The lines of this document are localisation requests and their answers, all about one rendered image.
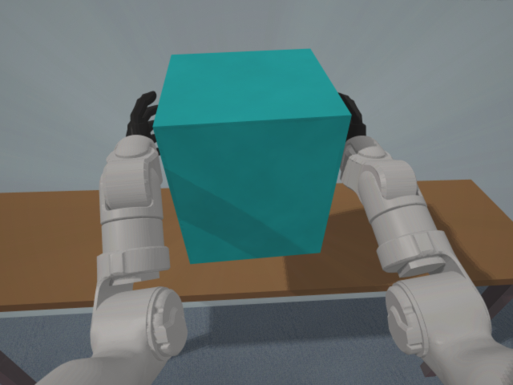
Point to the robot right upper arm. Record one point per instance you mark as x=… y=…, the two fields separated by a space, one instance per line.
x=441 y=318

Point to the table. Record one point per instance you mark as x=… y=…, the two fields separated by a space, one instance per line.
x=49 y=243

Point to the robot left forearm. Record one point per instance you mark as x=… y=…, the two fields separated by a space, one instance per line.
x=131 y=215

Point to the left robot hand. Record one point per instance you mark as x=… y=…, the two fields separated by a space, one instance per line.
x=140 y=115

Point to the right robot hand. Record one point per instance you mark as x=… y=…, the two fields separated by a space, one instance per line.
x=356 y=126

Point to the carton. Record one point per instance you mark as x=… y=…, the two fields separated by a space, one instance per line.
x=251 y=143

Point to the robot right forearm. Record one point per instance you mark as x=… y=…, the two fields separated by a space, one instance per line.
x=408 y=241

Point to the robot left upper arm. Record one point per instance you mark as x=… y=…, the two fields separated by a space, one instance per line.
x=134 y=333

